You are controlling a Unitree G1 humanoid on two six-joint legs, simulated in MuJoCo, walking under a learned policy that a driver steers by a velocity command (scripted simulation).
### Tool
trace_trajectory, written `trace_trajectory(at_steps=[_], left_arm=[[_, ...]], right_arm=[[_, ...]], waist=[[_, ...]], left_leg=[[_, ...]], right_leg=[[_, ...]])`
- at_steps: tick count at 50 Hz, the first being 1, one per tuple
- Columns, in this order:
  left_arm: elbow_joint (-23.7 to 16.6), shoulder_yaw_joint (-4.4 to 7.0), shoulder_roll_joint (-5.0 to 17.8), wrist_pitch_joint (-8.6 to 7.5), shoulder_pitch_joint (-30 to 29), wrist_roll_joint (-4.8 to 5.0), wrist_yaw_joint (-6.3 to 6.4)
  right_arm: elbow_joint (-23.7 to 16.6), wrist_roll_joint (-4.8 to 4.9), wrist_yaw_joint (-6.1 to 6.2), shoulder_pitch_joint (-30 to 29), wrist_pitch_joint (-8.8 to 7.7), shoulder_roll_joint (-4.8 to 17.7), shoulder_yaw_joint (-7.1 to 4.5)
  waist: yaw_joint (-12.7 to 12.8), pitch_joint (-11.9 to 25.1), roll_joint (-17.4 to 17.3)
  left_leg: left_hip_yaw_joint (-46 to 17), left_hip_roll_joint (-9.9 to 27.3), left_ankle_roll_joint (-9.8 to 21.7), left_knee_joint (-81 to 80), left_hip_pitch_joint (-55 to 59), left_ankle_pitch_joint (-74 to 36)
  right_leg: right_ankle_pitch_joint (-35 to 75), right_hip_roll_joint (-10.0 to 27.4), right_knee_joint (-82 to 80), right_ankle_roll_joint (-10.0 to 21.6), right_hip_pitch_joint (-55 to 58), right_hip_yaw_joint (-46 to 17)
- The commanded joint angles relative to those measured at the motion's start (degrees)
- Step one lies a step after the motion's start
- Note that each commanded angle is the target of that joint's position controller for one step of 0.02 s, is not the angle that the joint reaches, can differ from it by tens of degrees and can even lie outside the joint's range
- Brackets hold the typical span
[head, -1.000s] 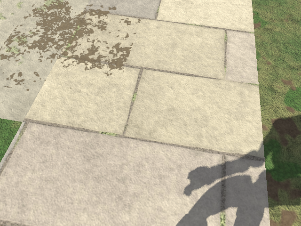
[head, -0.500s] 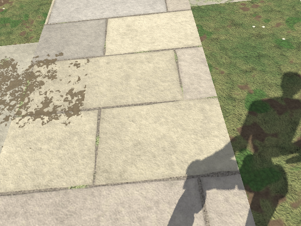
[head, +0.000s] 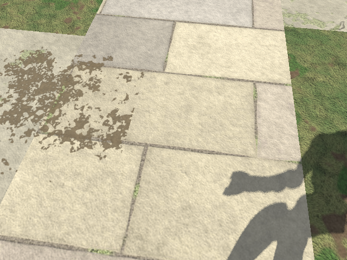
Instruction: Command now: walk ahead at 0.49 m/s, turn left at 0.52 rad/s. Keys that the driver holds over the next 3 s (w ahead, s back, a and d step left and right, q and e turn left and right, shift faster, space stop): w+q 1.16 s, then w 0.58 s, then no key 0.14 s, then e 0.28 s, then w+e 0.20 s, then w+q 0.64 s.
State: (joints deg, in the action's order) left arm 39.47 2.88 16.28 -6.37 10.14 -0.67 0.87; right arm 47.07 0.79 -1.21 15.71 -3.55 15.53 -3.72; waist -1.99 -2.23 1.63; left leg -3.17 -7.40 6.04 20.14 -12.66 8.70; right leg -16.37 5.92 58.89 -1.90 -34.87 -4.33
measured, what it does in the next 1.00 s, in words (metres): walks ahead, turning left: right foot, then left foot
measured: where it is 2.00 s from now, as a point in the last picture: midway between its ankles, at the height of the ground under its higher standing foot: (64, 157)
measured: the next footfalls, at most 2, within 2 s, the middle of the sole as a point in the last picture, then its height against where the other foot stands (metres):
right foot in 0.24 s outside the picture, level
left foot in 0.76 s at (120, 248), level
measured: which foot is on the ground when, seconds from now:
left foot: down 0.00-0.26, up 0.28-0.74, down 0.76-1.00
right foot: up 0.00-0.22, down 0.24-0.76, up 0.78-1.00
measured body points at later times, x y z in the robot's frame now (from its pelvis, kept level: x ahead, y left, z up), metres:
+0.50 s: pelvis +0.28 -0.04 +0.00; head +0.31 -0.04 +0.45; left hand +0.27 +0.25 -0.11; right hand +0.51 -0.26 -0.10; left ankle +0.31 +0.13 -0.66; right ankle +0.30 -0.15 -0.74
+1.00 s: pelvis +0.51 +0.13 +0.00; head +0.53 +0.16 +0.45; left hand +0.52 +0.45 -0.09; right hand +0.74 -0.06 -0.10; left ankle +0.48 +0.18 -0.74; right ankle +0.69 +0.02 -0.67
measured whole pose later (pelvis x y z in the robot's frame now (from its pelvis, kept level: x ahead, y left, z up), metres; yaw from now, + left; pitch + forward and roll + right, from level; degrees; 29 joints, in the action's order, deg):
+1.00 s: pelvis +0.51 +0.13 +0.00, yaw +36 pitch +2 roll +0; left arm 39.4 2.9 17.9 -5.9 6.7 -0.9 0.0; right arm 39.9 0.6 -0.7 18.2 -2.4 15.9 -3.9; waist -2.5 -2.5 1.9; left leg -4.2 -6.6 5.9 21.5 -12.5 10.0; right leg -13.4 5.8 55.8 -2.8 -36.8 -3.8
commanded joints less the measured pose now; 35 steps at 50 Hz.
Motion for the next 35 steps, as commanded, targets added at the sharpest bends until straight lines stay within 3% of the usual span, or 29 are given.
trace_trajectory(at_steps=[1,3,6,9,11,12,13,14,15,16,17,18,20,23,29,33,35], left_arm=[[-4.34,0.96,3.74,0.1,-1.16,-0.48,0.22],[-5.4,0.44,2.56,-0.27,-5.83,-0.24,-0.18],[-6.81,0.63,3.44,-0.8,-10.49,0.93,-0.97],[-7.16,1.64,5.96,-1.37,-9.8,1.24,-1.51],[-5.67,2.7,7.54,-1.87,-3.22,1.17,-1.31],[-4.88,3.53,9.74,-2.17,3.72,0.2,-0.93],[-4.12,4.67,14.53,-1.86,11.32,-1.07,-0.5],[-2.28,4.8,13.89,-1.04,14.12,-0.06,-1.09],[-3.47,3.43,8.73,-0.73,10.93,0.38,-1.0],[-3.77,2.75,6.76,-0.16,8.24,0.3,-0.74],[-3.46,2.26,5.76,0.14,5.57,0.04,-0.75],[-3.09,1.83,4.61,0.16,3.84,-0.15,-0.71],[-2.28,1.88,4.35,-0.26,2.73,0.07,-0.86],[-0.68,2.69,6.23,-0.78,3.23,0.29,-0.88],[1.97,3.56,8.96,0.3,4.92,0.68,-0.27],[3.89,4.28,10.93,1.42,7.28,1.89,-0.3],[4.14,4.79,12.56,2.13,6.89,2.48,-0.14]], right_arm=[[-5.11,0.34,1.19,-3.1,-0.9,9.96,-2.41],[-4.88,0.71,1.53,-1.06,-0.39,10.12,-2.53],[-4.07,1.14,1.85,2.96,0.43,10.05,-2.54],[-4.21,1.05,2.11,3.71,1.01,9.74,-2.59],[-4.95,0.65,2.01,2.42,1.19,8.8,-2.38],[-5.78,0.1,1.68,2.14,0.97,6.05,-1.35],[-7.16,0.28,1.64,7.35,0.46,2.07,-0.15],[-8.21,1.42,1.52,9.91,0.09,3.63,0.23],[-7.44,1.87,1.57,6.77,0.31,9.06,-1.12],[-8.35,1.29,1.56,1.71,0.69,10.08,-1.51],[-9.18,0.66,1.44,-0.61,0.88,9.32,-1.57],[-9.52,0.5,1.23,-1.25,1.16,8.53,-1.85],[-9.68,1.0,0.83,-0.09,2.0,6.03,-1.58],[-11.17,0.44,0.75,-2.66,2.64,4.48,-1.22],[-13.08,0.41,-1.11,-11.32,1.77,2.9,-0.39],[-15.58,0.66,-2.2,-16.1,1.79,3.48,-0.48],[-16.13,0.37,-2.39,-14.69,2.04,5.06,-1.31]], waist=[[1.58,1.22,-4.2],[-0.64,1.21,-4.87],[-2.75,1.82,-5.8],[-1.34,2.62,-7.18],[2.78,4.8,-8.15],[6.26,10.97,-5.94],[6.46,20.41,6.06],[5.5,23.29,18.92],[6.61,15.26,10.08],[6.89,9.16,5.2],[5.65,4.94,2.67],[4.3,2.67,3.45],[2.89,1.47,5.37],[2.71,0.7,3.4],[5.56,-0.77,1.66],[6.38,-2.63,1.85],[4.39,-0.76,3.18]], left_leg=[[-11.6,12.91,9.96,-9.57,-4.94,-9.9],[-9.82,10.77,7.73,-8.03,-6.14,-8.17],[-13.35,12.05,6.72,-5.21,-3.03,-4.34],[-19.25,14.58,5.12,0.73,3.47,-2.78],[-19.93,13.16,3.17,7.12,3.44,-6.61],[-17.03,10.11,1.26,18.31,-0.23,-5.85],[-9.26,2.71,-2.69,37.93,-15.88,8.69],[-6.43,3.05,-4.06,50.4,-29.02,25.77],[-7.73,6.56,-4.44,55.55,-33.11,21.34],[-5.35,8.49,-4.78,56.13,-33.29,16.54],[-4.51,10.15,-5.06,53.8,-31.75,13.14],[-4.5,11.81,-5.16,51.08,-29.93,10.9],[-2.98,13.07,-5.54,48.52,-26.53,8.94],[-2.79,13.86,-6.57,42.86,-28.86,4.46],[1.45,12.99,-6.07,24.41,-26.33,-10.15],[4.24,11.9,-3.65,17.89,-25.33,-6.13],[7.16,9.02,-1.33,16.44,-20.51,-0.02]], right_leg=[[10.23,-0.63,-10.84,-1.81,1.83,1.64],[18.78,-2.97,-20.51,-2.05,5.39,2.26],[22.25,-5.3,-27.36,-2.13,8.02,1.57],[16.4,-5.42,-30.92,-0.35,9.27,-0.51],[13.62,-5.55,-33.97,2.35,18.43,0.76],[12.53,-0.4,-32.85,5.47,30.65,-3.13],[6.34,12.71,-33.51,12.53,51.67,-21.6],[-7.83,20.06,-39.46,17.24,56.66,-42.01],[-15.0,17.92,-41.37,15.08,50.43,-37.09],[-10.81,15.31,-41.79,12.83,43.26,-27.68],[-3.67,12.66,-43.25,12.08,36.28,-20.95],[1.21,10.56,-44.83,11.48,31.87,-15.83],[6.16,8.69,-47.75,11.43,27.15,-9.12],[13.16,9.54,-50.0,13.02,27.54,-3.16],[18.77,8.32,-50.21,10.92,31.09,8.5],[22.66,10.44,-48.19,9.59,36.69,11.62],[39.35,10.71,-42.14,8.52,39.12,13.78]])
